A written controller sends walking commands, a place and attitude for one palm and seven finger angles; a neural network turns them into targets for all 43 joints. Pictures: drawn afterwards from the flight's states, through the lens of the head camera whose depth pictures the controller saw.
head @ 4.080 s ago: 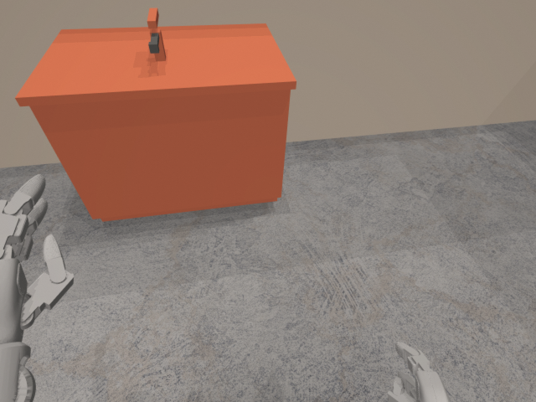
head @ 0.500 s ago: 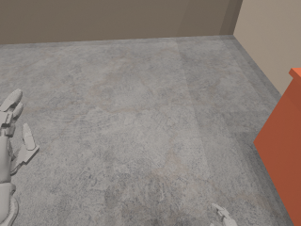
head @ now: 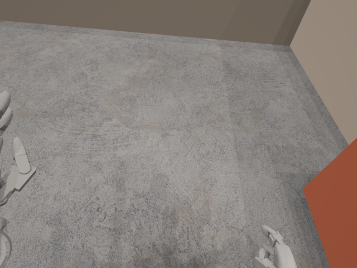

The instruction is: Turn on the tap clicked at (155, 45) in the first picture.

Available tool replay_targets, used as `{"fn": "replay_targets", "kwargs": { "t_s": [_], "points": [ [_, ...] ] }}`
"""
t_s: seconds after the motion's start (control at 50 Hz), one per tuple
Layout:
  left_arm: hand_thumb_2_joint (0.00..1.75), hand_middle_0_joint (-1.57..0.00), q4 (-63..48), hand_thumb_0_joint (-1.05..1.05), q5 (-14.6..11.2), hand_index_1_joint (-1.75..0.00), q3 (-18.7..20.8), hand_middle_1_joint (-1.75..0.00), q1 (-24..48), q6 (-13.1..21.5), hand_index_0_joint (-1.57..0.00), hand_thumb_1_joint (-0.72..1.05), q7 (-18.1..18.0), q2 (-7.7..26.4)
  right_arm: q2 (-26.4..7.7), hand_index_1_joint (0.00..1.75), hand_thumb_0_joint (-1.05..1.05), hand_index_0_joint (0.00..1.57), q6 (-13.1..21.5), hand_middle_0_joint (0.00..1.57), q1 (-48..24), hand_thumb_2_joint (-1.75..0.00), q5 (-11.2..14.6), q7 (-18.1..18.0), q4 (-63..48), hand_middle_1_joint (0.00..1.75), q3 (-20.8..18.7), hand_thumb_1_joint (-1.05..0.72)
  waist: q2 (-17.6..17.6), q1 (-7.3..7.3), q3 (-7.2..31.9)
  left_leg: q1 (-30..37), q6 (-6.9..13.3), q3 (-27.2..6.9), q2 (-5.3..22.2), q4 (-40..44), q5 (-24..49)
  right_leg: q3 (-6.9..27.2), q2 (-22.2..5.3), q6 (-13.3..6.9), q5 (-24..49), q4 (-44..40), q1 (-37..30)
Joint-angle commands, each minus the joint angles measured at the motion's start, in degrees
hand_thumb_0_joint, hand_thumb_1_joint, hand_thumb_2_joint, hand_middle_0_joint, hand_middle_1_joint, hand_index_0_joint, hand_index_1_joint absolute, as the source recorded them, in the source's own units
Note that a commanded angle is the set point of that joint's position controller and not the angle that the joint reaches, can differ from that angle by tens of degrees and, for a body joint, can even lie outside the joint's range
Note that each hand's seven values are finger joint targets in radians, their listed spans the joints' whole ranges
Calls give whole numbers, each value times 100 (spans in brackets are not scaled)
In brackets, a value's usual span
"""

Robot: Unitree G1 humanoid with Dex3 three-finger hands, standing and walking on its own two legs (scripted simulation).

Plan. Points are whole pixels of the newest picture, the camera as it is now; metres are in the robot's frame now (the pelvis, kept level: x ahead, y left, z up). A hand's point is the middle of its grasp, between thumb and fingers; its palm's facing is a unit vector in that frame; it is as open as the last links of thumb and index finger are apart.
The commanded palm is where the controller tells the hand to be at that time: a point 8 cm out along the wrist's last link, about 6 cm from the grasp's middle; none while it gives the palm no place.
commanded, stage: walk to a spot facing it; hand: left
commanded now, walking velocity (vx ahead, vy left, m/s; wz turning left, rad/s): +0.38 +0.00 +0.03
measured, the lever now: out of the picture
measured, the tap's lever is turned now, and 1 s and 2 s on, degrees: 0 0 0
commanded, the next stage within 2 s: turn to face it in 0.52 s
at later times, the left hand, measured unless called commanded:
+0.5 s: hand (81, 120) +0.33 +0.21 +0.18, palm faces +0.44 -0.78 -0.44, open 7.4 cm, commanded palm +0.26 +0.25 +0.18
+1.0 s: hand (97, 83) +0.44 +0.21 +0.18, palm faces +0.47 -0.72 -0.51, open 7.4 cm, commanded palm +0.39 +0.24 +0.18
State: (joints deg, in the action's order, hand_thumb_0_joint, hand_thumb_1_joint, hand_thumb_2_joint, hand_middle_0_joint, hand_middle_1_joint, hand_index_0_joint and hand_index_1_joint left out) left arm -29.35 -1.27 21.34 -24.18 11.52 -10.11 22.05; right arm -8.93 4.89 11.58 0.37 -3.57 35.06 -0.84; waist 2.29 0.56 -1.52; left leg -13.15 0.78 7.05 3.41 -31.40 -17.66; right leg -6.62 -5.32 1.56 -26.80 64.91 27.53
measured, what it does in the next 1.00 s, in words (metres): walks ahead: right foot, then left foot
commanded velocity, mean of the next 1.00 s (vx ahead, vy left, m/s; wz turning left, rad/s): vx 0.18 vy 0.00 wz -0.06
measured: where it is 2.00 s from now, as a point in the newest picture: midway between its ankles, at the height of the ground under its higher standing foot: outside the picture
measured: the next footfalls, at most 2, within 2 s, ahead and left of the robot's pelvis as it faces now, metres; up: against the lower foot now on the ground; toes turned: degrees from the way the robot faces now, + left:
right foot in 0.22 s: +0.20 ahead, -0.14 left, +0.00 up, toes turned -10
left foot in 0.62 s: +0.24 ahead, +0.11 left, +0.00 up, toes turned +18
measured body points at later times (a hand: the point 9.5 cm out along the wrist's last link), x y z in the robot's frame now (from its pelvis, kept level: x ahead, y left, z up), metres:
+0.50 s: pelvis +0.13 -0.04 +0.00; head +0.18 -0.03 +0.45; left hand +0.30 +0.25 +0.21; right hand +0.32 -0.29 -0.08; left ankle +0.17 +0.11 -0.69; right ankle +0.16 -0.13 -0.73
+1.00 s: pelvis +0.24 -0.04 -0.01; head +0.28 -0.07 +0.44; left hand +0.41 +0.25 +0.21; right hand +0.45 -0.19 -0.11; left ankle +0.21 +0.10 -0.73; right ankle +0.30 -0.11 -0.74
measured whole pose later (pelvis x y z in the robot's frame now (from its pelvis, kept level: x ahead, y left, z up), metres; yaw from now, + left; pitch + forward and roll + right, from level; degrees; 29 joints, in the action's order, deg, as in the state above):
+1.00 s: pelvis +0.24 -0.04 -0.01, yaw +2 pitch -1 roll +0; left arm -28.8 -1.6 22.3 -25.0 11.1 -8.2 22.9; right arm -6.1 5.0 8.9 -0.1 -1.2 32.7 3.2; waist -4.2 -3.5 -5.0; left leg -13.2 -3.5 12.2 10.0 -37.9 -21.4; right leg -10.1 -0.4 -0.6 -13.1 34.7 20.3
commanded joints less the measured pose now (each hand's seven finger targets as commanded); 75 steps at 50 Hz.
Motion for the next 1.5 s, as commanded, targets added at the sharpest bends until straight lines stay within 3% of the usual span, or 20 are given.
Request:
{"fn": "replay_targets", "kwargs": {
  "t_s": [0.0, 0.16, 0.18, 0.2, 0.22, 0.24, 0.34, 0.48, 0.56, 0.58, 0.6, 0.62, 0.76, 0.94, 0.96, 0.98, 1.0, 1.1, 1.2, 1.48],
  "points": [
    [90, -20, -1832, 0, 16, -30, 489, -30, -90, 482, -20, 90, 33, 788, -841, 30, 0, 20, 435, 20, -286, -90, 36, 63, -752, 30, -230, -90, -1692, -95, 376, 907, 857, -1084, 1233, 1532, 1738, -18, -162, 60, 718, -796, 966],
    [90, -20, -546, 0, -30, -30, 648, -30, 109, 289, -20, 90, 102, 807, -750, 30, 0, 20, 228, 20, -463, -90, -8, -65, -638, 30, -174, -90, -515, -210, 834, -214, 467, -166, 877, -516, 1362, -644, 387, -31, 1456, -3614, -2364],
    [90, -20, -517, 0, 26, -30, 675, -30, 259, 234, -20, 90, 87, 912, -643, 30, 0, 20, 173, 20, -420, -90, 35, -44, -621, 30, -181, -90, 559, -215, 1083, -918, 297, 111, 478, -2101, 633, 461, -431, -378, 1067, -3994, -2960],
    [90, -20, -394, 0, 41, -30, 689, -30, 181, 180, -20, 90, 88, 999, -522, 30, 0, 20, 146, 20, -521, -90, 23, -50, -759, 30, -134, -90, 1844, -225, 1134, -2453, 93, -49, -299, -3738, -1290, 3032, -1770, -1025, 1289, -4553, -3541],
    [90, -20, -644, 0, -46, -30, 839, -30, 375, 222, -20, 90, 89, 1147, -729, 30, 0, 20, 157, 20, -727, -90, 6, -21, -796, 30, -145, -90, 1502, -267, 910, -2768, 29, -761, -203, -4556, -1389, 3629, -2250, -1164, 1036, -5030, -3175],
    [90, -20, -681, 0, -26, -30, 878, -30, 596, 315, -20, 90, 112, 1129, -697, 30, 0, 20, 181, 20, -679, -90, -57, 3, -702, 30, -117, -90, 693, -176, 665, -2590, -2, -939, 96, -4657, -1038, 3311, -2169, -1182, 110, -5177, -2452],
    [90, -20, -1504, 0, -28, -30, 747, -30, 428, 478, -20, 90, 126, 1117, -817, 30, 0, 20, -22, 20, -822, -90, 6, 53, -673, 30, -140, -90, 421, -65, 397, -2042, -208, -634, 408, -3755, -186, 1017, -1733, -946, 415, -5265, -1353],
    [90, -20, -1830, 0, -102, -30, 991, -30, -524, 390, -20, 90, -175, 1020, -703, 30, 0, 20, 71, 20, -504, -90, -74, -21, -965, 30, -226, -90, 256, -290, 748, -1231, -116, 243, 78, -824, -140, 374, -1601, -962, 1980, -4512, -2249],
    [90, -20, -1568, 0, -137, -30, 838, -30, -365, 344, -20, 90, -204, 840, -800, 30, 0, 20, 23, 20, -173, -90, -40, -101, -1029, 30, -340, -90, 36, -16, 868, 122, -86, 489, -178, 325, 586, -267, -1184, -461, 2283, -3006, -1861],
    [90, -20, -1678, 0, -126, -30, 775, -30, -187, 388, -20, 90, -194, 810, -918, 30, 0, 20, 20, 20, -77, -90, -8, -126, -1062, 30, -389, -90, -723, 122, 1040, 793, 183, -296, 164, 667, 678, -482, -877, -219, 2216, -1801, -1291],
    [90, -20, -1669, 0, -138, -30, 678, -30, -286, 456, -20, 90, -154, 717, -1020, 30, 0, 20, 58, 20, -203, -90, 24, -120, -1121, 30, -394, -90, -2208, 39, 915, 1468, 838, -2397, 1537, 943, 2477, -506, -65, 148, -81, -443, 177],
    [90, -20, -1664, 0, -36, -30, 744, -30, -115, 561, -20, 90, -148, 913, -924, 30, 0, 20, 87, 20, -262, -90, 18, -47, -1112, 30, -292, -90, -1989, -4, 885, 1652, 1283, -3270, 2147, 1145, 3526, 85, 147, 8, -1080, 323, 769],
    [90, -20, -2075, 0, -4, -30, 362, -30, 188, 468, -20, 90, 62, 736, -882, 30, 0, 20, 276, 20, -320, -90, -14, 86, -876, 30, -170, -90, -1743, -64, 733, 795, 609, -517, 1395, 1079, 3424, 103, 90, 19, 731, -1177, 158],
    [90, -20, -644, 0, -38, -30, 591, -30, 343, 169, -20, 90, 161, 756, -778, 30, 0, 20, 207, 20, -426, -90, 2, 127, -891, 30, -140, -90, -752, -167, 764, 327, 16, 320, 1526, -635, 2229, -238, 421, 21, 1906, -3622, -1565],
    [90, -20, -654, 0, 11, -30, 556, -30, 532, 166, -20, 90, 171, 833, -711, 30, 0, 20, 169, 20, -366, -90, 31, 152, -903, 30, -142, -90, 126, -136, 904, -71, -166, 578, 1047, -1820, 1496, 487, -92, -236, 3357, -3910, -1977],
    [90, -20, -631, 0, 13, -30, 693, -30, 530, 166, -20, 90, 152, 1064, -573, 30, 0, 20, 156, 20, -533, -90, 21, 146, -1048, 30, -88, -90, 1488, -172, 977, -1565, -411, 400, 165, -3166, -1404, 2409, -1158, -888, 6111, -3922, -2841],
    [90, -20, -361, 0, -35, -30, 691, -30, 288, 81, -20, 90, 134, 869, -549, 30, 0, 20, 146, 20, -703, -90, -20, 147, -1056, 30, -35, -90, 1416, -185, 872, -1984, -511, -381, 83, -3798, -2033, 2850, -1653, -1119, 6837, -4009, -2632],
    [90, -20, -1509, 0, -196, -30, 916, -30, -229, 295, -20, 90, 44, 1094, -590, 30, 0, 20, -239, 20, -889, -90, 8, 227, -956, 30, 15, -90, -11, -129, 1298, -2126, -625, -808, 166, -4401, -636, 2072, -1026, -940, 4208, -4072, -2552],
    [90, -20, -2002, 0, -311, -30, 1235, -30, -540, 441, -20, 90, -42, 1328, -805, 30, 0, 20, -290, 20, -887, -90, -20, 205, -984, 30, -195, -90, -296, -179, 1329, -2019, -643, -824, 83, -3570, -417, 2290, -846, -780, 3278, -4439, -2357],
    [90, -20, -944, 0, -208, -30, 532, -30, -86, 162, -20, 90, 40, 867, -1106, 30, 0, 20, -666, 20, -605, -90, 61, 233, -1243, 30, -235, -90, 655, -293, 890, -587, -374, -515, -336, -1129, -1108, 3149, -385, -644, 102, -5565, -937]
  ]
}}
